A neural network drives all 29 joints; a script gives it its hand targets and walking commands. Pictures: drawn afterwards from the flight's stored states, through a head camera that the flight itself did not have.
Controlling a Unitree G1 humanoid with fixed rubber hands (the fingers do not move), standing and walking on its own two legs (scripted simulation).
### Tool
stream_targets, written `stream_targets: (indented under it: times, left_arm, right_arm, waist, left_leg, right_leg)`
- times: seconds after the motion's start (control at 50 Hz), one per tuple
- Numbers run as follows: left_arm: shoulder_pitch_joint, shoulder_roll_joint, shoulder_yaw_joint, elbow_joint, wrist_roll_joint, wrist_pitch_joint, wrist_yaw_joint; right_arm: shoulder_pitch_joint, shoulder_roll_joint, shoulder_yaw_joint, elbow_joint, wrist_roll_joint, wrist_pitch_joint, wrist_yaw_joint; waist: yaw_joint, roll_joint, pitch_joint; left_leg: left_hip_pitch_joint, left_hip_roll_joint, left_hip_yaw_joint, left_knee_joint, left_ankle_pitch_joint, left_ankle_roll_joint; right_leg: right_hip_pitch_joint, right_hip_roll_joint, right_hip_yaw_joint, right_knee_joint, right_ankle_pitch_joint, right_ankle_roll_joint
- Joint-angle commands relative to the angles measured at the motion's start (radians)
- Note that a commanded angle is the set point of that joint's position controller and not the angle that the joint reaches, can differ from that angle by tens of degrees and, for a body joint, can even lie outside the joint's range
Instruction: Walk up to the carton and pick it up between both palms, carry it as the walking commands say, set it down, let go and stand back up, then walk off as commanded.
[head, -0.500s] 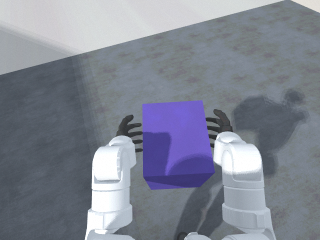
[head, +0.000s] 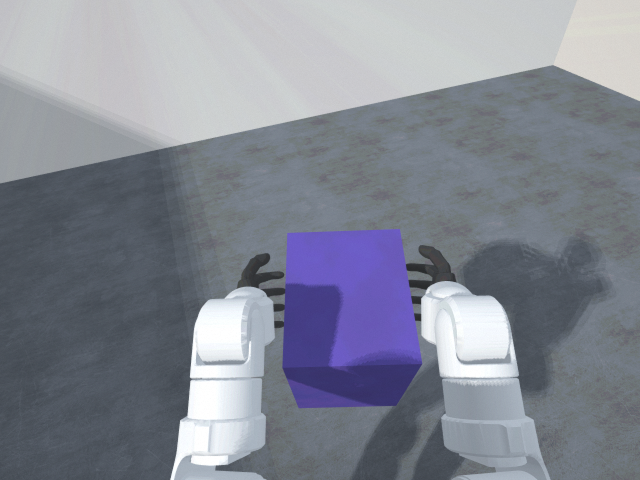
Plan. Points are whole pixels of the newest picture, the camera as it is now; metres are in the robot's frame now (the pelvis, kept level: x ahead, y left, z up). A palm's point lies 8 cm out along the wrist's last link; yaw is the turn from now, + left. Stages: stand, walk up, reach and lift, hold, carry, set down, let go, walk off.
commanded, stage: carry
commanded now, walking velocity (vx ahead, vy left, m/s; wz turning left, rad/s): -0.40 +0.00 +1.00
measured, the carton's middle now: (345, 325) +0.33 +0.00 +0.02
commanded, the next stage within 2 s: none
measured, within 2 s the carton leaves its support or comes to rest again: neither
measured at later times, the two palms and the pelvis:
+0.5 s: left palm out of the picture +0.09 +0.19 +0.10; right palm (383, 444) +0.15 -0.03 +0.10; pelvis -0.18 +0.02 +0.00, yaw +13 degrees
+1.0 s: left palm out of the picture -0.19 +0.28 +0.10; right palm out of the picture -0.06 +0.10 +0.09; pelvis -0.39 +0.00 +0.01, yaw +34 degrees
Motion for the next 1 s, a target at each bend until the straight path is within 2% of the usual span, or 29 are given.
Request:
stream_targets:
  times: [0.0,0.02,0.04,0.06,0.12,0.2,0.26,0.28,0.3,0.32,0.34,0.38,0.42,0.5,0.54,0.56,0.58,0.6,0.62,0.66,0.68,0.74,0.82,0.86,0.88,0.9,0.92,0.94,0.98]
  left_arm:
    - [-0.555,-1.044,-0.595,-0.097,-0.454,-0.044,-0.299]
    - [-0.561,-1.043,-0.595,-0.088,-0.451,-0.042,-0.299]
    - [-0.597,-1.048,-0.595,-0.093,-0.453,-0.041,-0.299]
    - [-0.617,-1.073,-0.605,-0.088,-0.438,-0.043,-0.296]
    - [-0.677,-1.117,-0.625,-0.116,-0.468,-0.047,-0.284]
    - [-0.697,-1.108,-0.633,-0.116,-0.506,-0.028,-0.28]
    - [-0.67,-1.117,-0.632,-0.127,-0.516,-0.029,-0.283]
    - [-0.656,-1.113,-0.628,-0.142,-0.514,-0.035,-0.285]
    - [-0.68,-1.111,-0.631,-0.17,-0.524,-0.044,-0.282]
    - [-0.703,-1.123,-0.639,-0.188,-0.527,-0.05,-0.294]
    - [-0.715,-1.132,-0.631,-0.2,-0.525,-0.045,-0.303]
    - [-0.719,-1.111,-0.629,-0.202,-0.521,-0.039,-0.305]
    - [-0.703,-1.08,-0.624,-0.184,-0.506,-0.031,-0.302]
    - [-0.627,-1.042,-0.585,-0.151,-0.448,-0.025,-0.287]
    - [-0.628,-1.052,-0.597,-0.141,-0.432,-0.021,-0.277]
    - [-0.634,-1.059,-0.6,-0.129,-0.424,-0.019,-0.275]
    - [-0.655,-1.06,-0.598,-0.12,-0.415,-0.019,-0.274]
    - [-0.567,-1.077,-0.576,-0.044,-0.394,-0.015,-0.279]
    - [-0.611,-1.106,-0.573,-0.068,-0.421,-0.028,-0.28]
    - [-0.78,-1.143,-0.659,-0.186,-0.508,-0.04,-0.28]
    - [-0.798,-1.158,-0.682,-0.235,-0.538,-0.048,-0.275]
    - [-0.844,-1.146,-0.717,-0.312,-0.586,-0.05,-0.265]
    - [-0.721,-1.122,-0.692,-0.245,-0.57,-0.015,-0.268]
    - [-0.654,-1.119,-0.677,-0.211,-0.55,-0.006,-0.277]
    - [-0.64,-1.113,-0.666,-0.2,-0.537,-0.003,-0.284]
    - [-0.638,-1.092,-0.656,-0.186,-0.529,-0.002,-0.293]
    - [-0.622,-1.089,-0.645,-0.186,-0.527,-0.007,-0.3]
    - [-0.67,-1.109,-0.641,-0.185,-0.533,-0.007,-0.314]
    - [-0.668,-1.111,-0.625,-0.172,-0.524,-0.005,-0.32]
  right_arm:
    - [-0.427,1.123,0.567,0.042,0.47,-0.002,0.329]
    - [-0.424,1.115,0.554,0.05,0.466,-0.001,0.332]
    - [-0.436,1.112,0.542,0.054,0.465,0.002,0.337]
    - [-0.45,1.113,0.541,0.032,0.463,0.008,0.349]
    - [-0.544,1.124,0.556,-0.022,0.475,0.021,0.361]
    - [-0.472,1.104,0.511,0.011,0.438,0.02,0.336]
    - [-0.455,1.115,0.502,0.02,0.428,0.024,0.326]
    - [-0.463,1.127,0.515,-0.014,0.438,0.022,0.325]
    - [-0.468,1.135,0.519,-0.038,0.446,0.019,0.324]
    - [-0.521,1.148,0.538,-0.061,0.446,0.008,0.32]
    - [-0.558,1.165,0.567,-0.074,0.458,0.006,0.316]
    - [-0.533,1.154,0.573,-0.062,0.483,-0.009,0.318]
    - [-0.512,1.114,0.557,-0.027,0.47,0.001,0.316]
    - [-0.513,1.114,0.575,-0.04,0.501,0.028,0.328]
    - [-0.491,1.118,0.554,-0.004,0.508,0.031,0.344]
    - [-0.484,1.129,0.543,0.02,0.502,0.03,0.353]
    - [-0.468,1.137,0.524,0.071,0.49,0.03,0.36]
    - [-0.402,1.128,0.49,0.13,0.452,0.043,0.36]
    - [-0.437,1.134,0.514,0.068,0.449,0.041,0.366]
    - [-0.482,1.121,0.465,0.042,0.451,0.017,0.366]
    - [-0.466,1.121,0.454,0.001,0.461,0.01,0.364]
    - [-0.517,1.091,0.449,-0.124,0.455,-0.017,0.331]
    - [-0.454,1.057,0.469,-0.153,0.407,-0.002,0.293]
    - [-0.447,1.054,0.488,-0.146,0.403,0.009,0.292]
    - [-0.459,1.055,0.499,-0.145,0.405,0.013,0.291]
    - [-0.451,1.063,0.511,-0.145,0.404,0.018,0.289]
    - [-0.48,1.053,0.51,-0.165,0.415,0.016,0.287]
    - [-0.524,1.094,0.534,-0.134,0.405,0.012,0.283]
    - [-0.551,1.099,0.591,-0.132,0.421,0.012,0.287]
  waist:
    - [0.015,-0.078,-0.26]
    - [0.001,0.029,-0.223]
    - [-0.016,0.313,-0.166]
    - [-0.012,0.334,-0.094]
    - [0.015,0.122,-0.13]
    - [0.006,0.281,-0.331]
    - [0.026,0.305,-0.394]
    - [0.036,0.157,-0.442]
    - [0.028,-0.284,-0.43]
    - [0.022,-0.437,-0.327]
    - [0.016,-0.304,-0.289]
    - [-0.01,-0.03,-0.299]
    - [-0.008,-0.043,-0.299]
    - [-0.009,-0.287,-0.326]
    - [-0.017,-0.19,-0.307]
    - [-0.027,-0.023,-0.236]
    - [-0.007,0.283,-0.171]
    - [0.009,0.366,-0.175]
    - [0.008,0.268,-0.192]
    - [0.001,0.354,-0.252]
    - [0.004,0.319,-0.313]
    - [0.0,0.281,-0.419]
    - [-0.007,0.291,-0.462]
    - [0.007,0.299,-0.454]
    - [0.011,0.272,-0.459]
    - [0.011,0.09,-0.452]
    - [0.022,-0.297,-0.415]
    - [0.004,-0.395,-0.308]
    - [-0.015,-0.155,-0.273]
  left_leg:
    - [0.017,0.043,-0.135,-0.005,-0.008,0.053]
    - [-0.007,0.108,-0.245,-0.123,-0.072,0.091]
    - [-0.171,0.303,-0.534,-0.393,-0.171,0.166]
    - [-0.276,0.397,-0.623,-0.492,-0.171,0.204]
    - [-0.277,0.26,-0.403,-0.354,0.087,0.104]
    - [0.078,0.258,-0.514,-0.276,0.685,0.095]
    - [-0.027,0.188,-0.44,-0.322,0.595,-0.021]
    - [-0.149,0.111,-0.342,-0.229,0.346,-0.096]
    - [-0.302,-0.047,-0.176,0.164,-0.165,-0.098]
    - [-0.432,-0.035,-0.059,0.557,-0.282,-0.08]
    - [-0.36,0.018,-0.153,0.761,-0.222,-0.058]
    - [-0.269,0.019,-0.153,0.839,-0.059,-0.059]
    - [-0.272,0.01,-0.099,0.695,-0.003,-0.08]
    - [-0.141,0.068,-0.067,0.284,-0.06,-0.041]
    - [-0.037,0.043,-0.067,0.054,-0.03,-0.03]
    - [0.008,0.043,-0.158,-0.119,0.076,-0.01]
    - [0.047,0.21,-0.489,-0.236,0.517,0.052]
    - [0.076,0.375,-0.759,-0.227,0.939,0.13]
    - [0.027,0.318,-0.666,-0.181,1.121,0.132]
    - [0.006,0.251,-0.687,-0.241,0.86,0.107]
    - [0.098,0.181,-0.591,-0.209,0.759,0.057]
    - [0.222,0.133,-0.541,-0.218,0.71,0.022]
    - [0.245,0.15,-0.642,-0.327,0.764,0.031]
    - [0.07,0.085,-0.554,-0.414,0.635,-0.054]
    - [-0.028,0.062,-0.513,-0.425,0.477,-0.094]
    - [-0.151,-0.008,-0.411,-0.311,0.188,-0.113]
    - [-0.282,-0.145,-0.194,0.181,-0.185,-0.118]
    - [-0.484,-0.087,-0.095,0.515,-0.228,-0.105]
    - [-0.402,-0.022,-0.171,0.807,-0.072,-0.055]
  right_leg:
    - [0.048,-0.216,0.023,-0.217,-0.358,0.116]
    - [-0.015,-0.159,-0.033,-0.1,-0.479,0.141]
    - [-0.003,-0.035,-0.139,0.305,-0.499,0.142]
    - [-0.054,0.001,-0.078,0.575,-0.495,0.13]
    - [0.014,-0.042,-0.043,0.582,-0.305,0.109]
    - [0.067,0.018,-0.059,0.262,-0.423,0.103]
    - [0.395,-0.007,-0.088,-0.095,-0.373,0.085]
    - [0.579,-0.137,0.012,-0.194,-0.304,0.045]
    - [0.552,-0.458,0.287,-0.189,0.017,-0.067]
    - [0.32,-0.629,0.249,-0.219,0.244,-0.174]
    - [0.207,-0.55,0.161,-0.226,0.258,-0.178]
    - [0.165,-0.397,-0.072,-0.142,0.218,-0.079]
    - [0.26,-0.353,-0.134,-0.044,0.343,-0.048]
    - [0.261,-0.412,-0.152,0.029,0.409,-0.003]
    - [0.182,-0.39,-0.186,0.136,0.198,0.028]
    - [0.058,-0.341,-0.206,0.224,-0.031,0.061]
    - [-0.153,-0.219,-0.203,0.357,-0.54,0.112]
    - [-0.28,-0.112,-0.101,0.609,-0.729,0.17]
    - [-0.216,-0.082,-0.017,0.682,-0.657,0.159]
    - [-0.242,-0.067,0.004,0.706,-0.518,0.146]
    - [-0.23,-0.071,0.006,0.727,-0.449,0.15]
    - [-0.121,-0.025,-0.031,0.551,-0.42,0.138]
    - [0.101,0.03,-0.036,0.213,-0.42,0.136]
    - [0.408,0.019,-0.079,-0.073,-0.375,0.115]
    - [0.58,-0.029,-0.085,-0.212,-0.339,0.101]
    - [0.714,-0.194,0.028,-0.277,-0.277,0.07]
    - [0.608,-0.539,0.211,-0.278,-0.071,-0.061]
    - [0.444,-0.65,0.13,-0.304,0.117,-0.149]
    - [0.342,-0.478,-0.099,-0.204,0.322,-0.118]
